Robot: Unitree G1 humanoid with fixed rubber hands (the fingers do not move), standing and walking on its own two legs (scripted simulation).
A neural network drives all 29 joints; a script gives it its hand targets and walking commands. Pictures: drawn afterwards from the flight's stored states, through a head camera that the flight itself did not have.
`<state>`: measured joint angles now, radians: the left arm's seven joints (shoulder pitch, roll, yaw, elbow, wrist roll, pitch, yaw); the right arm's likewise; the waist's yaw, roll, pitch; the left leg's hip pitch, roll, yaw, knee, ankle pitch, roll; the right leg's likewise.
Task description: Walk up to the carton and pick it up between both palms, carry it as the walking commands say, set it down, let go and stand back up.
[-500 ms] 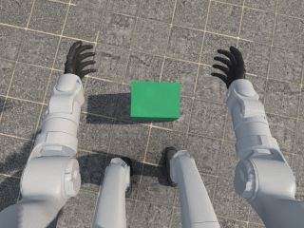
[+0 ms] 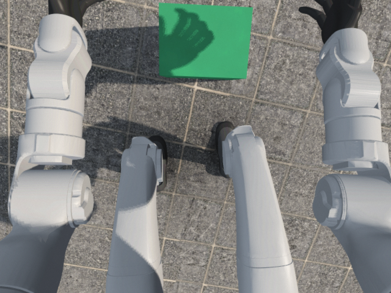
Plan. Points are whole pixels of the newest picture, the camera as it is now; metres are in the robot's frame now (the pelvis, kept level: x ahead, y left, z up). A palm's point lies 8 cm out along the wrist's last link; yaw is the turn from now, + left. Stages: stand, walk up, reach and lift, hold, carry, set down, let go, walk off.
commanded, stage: reach and lift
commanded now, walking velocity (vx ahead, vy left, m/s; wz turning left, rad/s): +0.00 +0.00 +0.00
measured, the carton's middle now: (202, 48) +0.50 -0.06 -0.47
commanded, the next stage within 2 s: none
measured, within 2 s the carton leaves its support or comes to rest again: neither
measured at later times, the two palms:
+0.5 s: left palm (106, 31) +0.52 +0.15 -0.29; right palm (288, 36) +0.49 -0.23 -0.30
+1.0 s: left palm (114, 46) +0.51 +0.17 -0.41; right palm (274, 50) +0.47 -0.24 -0.42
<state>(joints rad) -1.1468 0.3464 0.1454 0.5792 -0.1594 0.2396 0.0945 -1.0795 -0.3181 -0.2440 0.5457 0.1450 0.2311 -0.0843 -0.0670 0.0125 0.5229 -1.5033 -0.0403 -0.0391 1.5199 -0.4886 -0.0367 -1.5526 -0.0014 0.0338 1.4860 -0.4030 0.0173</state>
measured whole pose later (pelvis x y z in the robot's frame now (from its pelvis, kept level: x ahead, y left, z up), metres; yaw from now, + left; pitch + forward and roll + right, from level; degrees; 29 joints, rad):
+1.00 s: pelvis -0.01 +0.00 -0.21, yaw +2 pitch +31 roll +1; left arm -1.32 0.42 -0.04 0.96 -0.30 0.08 0.10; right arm -1.25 -0.44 -0.07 0.96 0.30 0.04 -0.08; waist -0.07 0.03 0.52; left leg -2.16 -0.10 -0.03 2.23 -0.61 -0.06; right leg -2.21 0.00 0.06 2.19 -0.52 0.04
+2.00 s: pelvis -0.01 +0.00 -0.21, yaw +1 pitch +30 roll +0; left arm -1.54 0.28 -0.05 1.21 -0.22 0.00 0.15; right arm -1.46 -0.37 0.05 1.24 0.37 -0.05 -0.13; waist -0.08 0.00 0.52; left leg -2.18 -0.09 -0.04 2.23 -0.58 -0.06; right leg -2.22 0.00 0.05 2.18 -0.49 0.05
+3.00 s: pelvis -0.03 +0.01 -0.20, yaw +1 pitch +26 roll +0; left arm -1.45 0.20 0.24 0.93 -0.05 0.21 0.18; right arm -1.34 -0.27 -0.15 0.87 0.15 0.27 -0.24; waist -0.07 0.08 0.52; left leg -2.09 -0.14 -0.05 2.20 -0.55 -0.08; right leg -2.12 0.08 0.09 2.15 -0.47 0.11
